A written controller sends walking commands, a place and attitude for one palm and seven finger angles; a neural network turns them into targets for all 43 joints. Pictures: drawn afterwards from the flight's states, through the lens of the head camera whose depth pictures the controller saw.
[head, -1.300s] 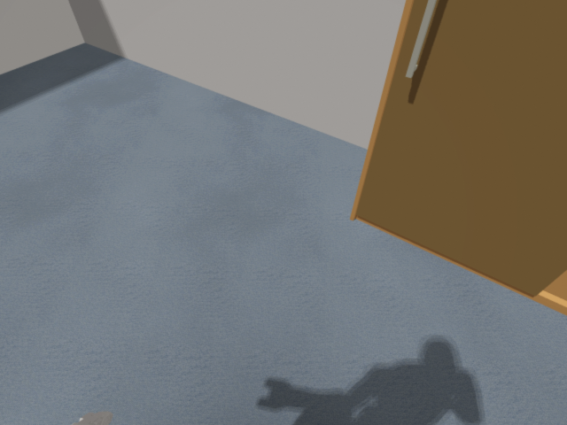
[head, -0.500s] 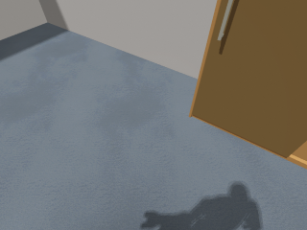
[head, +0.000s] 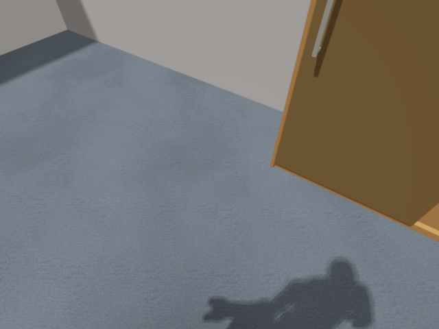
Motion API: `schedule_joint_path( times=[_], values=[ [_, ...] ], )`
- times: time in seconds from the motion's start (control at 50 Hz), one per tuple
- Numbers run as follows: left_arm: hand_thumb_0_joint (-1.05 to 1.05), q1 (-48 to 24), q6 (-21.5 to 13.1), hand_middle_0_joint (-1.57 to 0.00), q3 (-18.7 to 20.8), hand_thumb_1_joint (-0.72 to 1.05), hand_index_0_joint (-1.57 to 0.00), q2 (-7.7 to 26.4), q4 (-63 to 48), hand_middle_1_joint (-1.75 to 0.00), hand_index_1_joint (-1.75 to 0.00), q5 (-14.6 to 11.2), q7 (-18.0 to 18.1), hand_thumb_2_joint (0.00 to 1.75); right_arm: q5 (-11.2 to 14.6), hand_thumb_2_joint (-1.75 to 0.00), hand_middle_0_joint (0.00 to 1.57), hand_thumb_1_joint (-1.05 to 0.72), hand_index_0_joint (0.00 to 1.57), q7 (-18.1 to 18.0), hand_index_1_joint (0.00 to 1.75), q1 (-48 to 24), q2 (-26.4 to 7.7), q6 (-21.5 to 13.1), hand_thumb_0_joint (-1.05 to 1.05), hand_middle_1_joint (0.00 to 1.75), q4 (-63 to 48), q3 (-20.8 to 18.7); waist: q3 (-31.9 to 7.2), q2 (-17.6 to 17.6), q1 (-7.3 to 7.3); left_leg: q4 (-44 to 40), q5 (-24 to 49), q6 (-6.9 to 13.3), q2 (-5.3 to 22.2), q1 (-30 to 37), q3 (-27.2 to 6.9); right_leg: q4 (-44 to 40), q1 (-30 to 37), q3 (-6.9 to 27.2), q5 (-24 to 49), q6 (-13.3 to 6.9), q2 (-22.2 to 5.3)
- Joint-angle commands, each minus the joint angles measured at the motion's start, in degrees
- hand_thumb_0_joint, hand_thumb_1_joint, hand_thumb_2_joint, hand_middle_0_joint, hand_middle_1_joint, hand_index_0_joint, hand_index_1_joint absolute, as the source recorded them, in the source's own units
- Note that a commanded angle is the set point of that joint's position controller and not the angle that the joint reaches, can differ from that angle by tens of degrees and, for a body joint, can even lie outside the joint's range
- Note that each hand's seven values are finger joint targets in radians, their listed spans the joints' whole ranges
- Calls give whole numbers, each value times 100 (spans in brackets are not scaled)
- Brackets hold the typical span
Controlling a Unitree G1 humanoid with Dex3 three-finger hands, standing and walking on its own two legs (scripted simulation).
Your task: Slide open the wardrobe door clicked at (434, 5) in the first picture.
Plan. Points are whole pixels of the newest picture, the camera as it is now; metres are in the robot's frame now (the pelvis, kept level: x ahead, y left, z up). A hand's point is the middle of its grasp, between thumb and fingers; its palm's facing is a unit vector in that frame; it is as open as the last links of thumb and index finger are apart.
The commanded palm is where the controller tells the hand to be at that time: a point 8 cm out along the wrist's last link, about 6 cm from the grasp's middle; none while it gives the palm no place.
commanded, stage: look at it before walking up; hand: left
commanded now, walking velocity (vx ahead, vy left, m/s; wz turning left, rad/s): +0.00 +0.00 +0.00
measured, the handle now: (329, 8) +1.09 -0.32 +0.15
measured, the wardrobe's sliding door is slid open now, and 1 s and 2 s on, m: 0.00 0.00 0.00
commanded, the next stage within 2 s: walk to a spot facing it in 0.14 s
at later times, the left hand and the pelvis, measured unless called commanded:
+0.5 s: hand out of the picture +0.05 +0.21 -0.18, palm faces -0.03 -0.98 -0.22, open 7.4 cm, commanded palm none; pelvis +0.04 +0.00 -0.01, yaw -2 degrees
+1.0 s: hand (171, 241) +0.36 +0.15 -0.20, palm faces -0.17 -0.96 -0.22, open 7.3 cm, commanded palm none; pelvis +0.22 -0.03 -0.04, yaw -10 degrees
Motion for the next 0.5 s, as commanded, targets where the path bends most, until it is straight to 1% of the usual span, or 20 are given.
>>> schedule_joint_path(
  times=[0.0, 0.08, 0.1, 0.18, 0.2, 0.22, 0.24, 0.26, 0.28, 0.3, 0.32, 0.34, 0.36, 0.38, 0.4, 0.42, 0.44, 0.48],
  values=[
    [0, -186, -134, -20, 266, 90, -20, 1174, -371, -30, -30, 1, 98, 90, 14, -90, 20, -90, 20, -62, 30, -270, -1171, -145, 0, 30, -336, -230, -542, 35, 14, -319, 862, 165, 683, 190, -539, -345, 96, 516, 755, -209, -661],
    [0, -189, -141, -20, 272, 90, -20, 1177, -369, -30, -30, -1, 103, 90, 17, -90, 20, -90, 20, -66, 30, -276, -1170, -136, 0, 30, -337, -225, -538, -52, 20, -310, 970, 152, 676, 210, -546, -348, 143, 511, 897, -216, -655],
    [0, -197, -136, -20, 271, 90, -20, 1174, -359, -30, -30, -4, 103, 90, 12, -90, 20, -90, 20, -67, 30, -294, -1179, -137, 0, 30, -327, -223, -528, 41, 18, -333, 972, 149, 689, 225, -524, -349, 149, 497, 895, -213, -665],
    [0, -201, -137, -20, 273, 90, -20, 1184, -362, -30, -30, -4, 104, 90, 20, -90, 20, -90, 20, -69, 30, -278, -1181, -130, 0, 30, -332, -218, -531, -16, 19, -333, 1027, 145, 690, 243, -530, -371, 191, 487, 964, -211, -659],
    [0, -203, -136, -20, 277, 90, -20, 1179, -363, -30, -30, -2, 105, 90, 16, -90, 20, -90, 20, -71, 30, -271, -1177, -136, 0, 30, -329, -215, -561, -11, 13, -353, 1055, 144, 700, 254, -523, -358, 226, 492, 1000, -214, -663],
    [0, -193, -131, -20, 266, 90, -20, 1174, -357, -30, -30, -6, 103, 90, 16, -90, 20, -90, 20, -71, 30, -312, -1188, -137, 0, 30, -327, -215, -492, 40, 30, -374, 1000, 147, 698, 259, -516, -380, 170, 486, 934, -203, -662],
    [0, 19, -80, -20, 180, 90, -20, 740, -241, -30, -30, -18, 117, 90, -10, -90, 20, -90, 20, -58, 30, -127, -743, -91, 0, 30, -229, -109, -624, 16, 22, -333, 727, 83, 695, 315, -420, -396, 216, 455, 614, -142, -655],
    [0, 241, -11, -20, 110, 90, -20, 457, -159, -30, -30, -6, 121, 90, -32, -90, 20, -90, 20, -40, 30, 99, -440, -31, 0, 30, -158, -33, -612, -9, 21, -263, 161, 33, 641, 283, -346, -358, 150, 497, -86, -121, -597],
    [0, 375, 25, -20, 120, 90, -20, 450, -135, -30, -30, 24, 105, 90, -48, -90, 20, -90, 20, -27, 30, 230, -412, -1, 0, 30, -133, -44, -471, -29, 41, -200, -489, 43, 596, 138, -335, -389, 17, 570, -815, -151, -555],
    [0, 408, 55, -20, 146, 90, -20, 487, -144, -30, -30, 41, 71, 90, -66, -90, 20, -90, 20, -16, 30, 273, -432, 16, 0, 30, -133, -64, -174, -85, 37, -231, -1128, 65, 560, -126, -332, -420, -193, 646, -1426, -196, -522],
    [0, 474, 72, -20, 180, 90, -20, 498, -169, -30, -30, 52, 35, 90, -85, -90, 20, -90, 20, -8, 30, 280, -454, 26, 0, 30, -160, -87, 148, -112, 64, -225, -1646, 82, 536, -379, -319, -453, -410, 739, -1857, -242, -485],
    [0, 581, 73, -20, 205, 90, -20, 498, -194, -30, -30, 61, 7, 90, -88, -90, 20, -90, 20, -2, 30, 329, -458, 24, 0, 30, -205, -106, 325, -124, 72, -167, -1937, 108, 520, -559, -319, -457, -538, 836, -2124, -298, -471],
    [0, 644, 69, -20, 237, 90, -20, 501, -229, -30, -30, 69, -10, 90, -92, -90, 20, -90, 20, 0, 30, 397, -440, 13, 0, 30, -234, -119, 447, -184, 67, -62, -2041, 129, 501, -720, -310, -416, -580, 922, -2247, -360, -455],
    [0, 790, 54, -20, 262, 90, -20, 483, -240, -30, -30, 67, -22, 90, -92, -90, 20, -90, 20, -2, 30, 444, -427, -1, 0, 30, -258, -142, 489, -248, 103, 144, -2053, 148, 484, -813, -263, -416, -589, 1003, -2329, -428, -468],
    [0, 880, 36, -20, 291, 90, -20, 454, -262, -30, -30, 67, -23, 90, -89, -90, 20, -90, 20, -4, 30, 532, -357, -37, 0, 30, -287, -137, 525, -252, 85, 289, -1948, 166, 464, -914, -208, -361, -548, 1111, -2276, -503, -513],
    [0, 1001, 7, -20, 321, 90, -20, 438, -261, -30, -30, 57, -23, 90, -83, -90, 20, -90, 20, -11, 30, 598, -284, -74, 0, 30, -304, -141, 485, -326, 111, 516, -1753, 167, 428, -993, -118, -354, -425, 1223, -2158, -582, -574],
    [0, 1115, -25, -20, 348, 90, -20, 439, -256, -30, -30, 51, -17, 90, -73, -90, 20, -90, 20, -15, 30, 664, -215, -111, 0, 30, -340, -140, 457, -460, 105, 788, -1559, 141, 356, -1095, 32, -363, -303, 1353, -2017, -667, -673],
    [0, 1378, -84, -20, 419, 90, -20, 456, -213, -30, -30, 44, 15, 90, -53, -90, 20, -90, 20, -21, 30, 727, -65, -168, 0, 30, -396, -174, 358, -795, 120, 1397, -1379, 85, 285, -1250, 368, -482, -89, 1733, -1650, -889, -990]
  ],
)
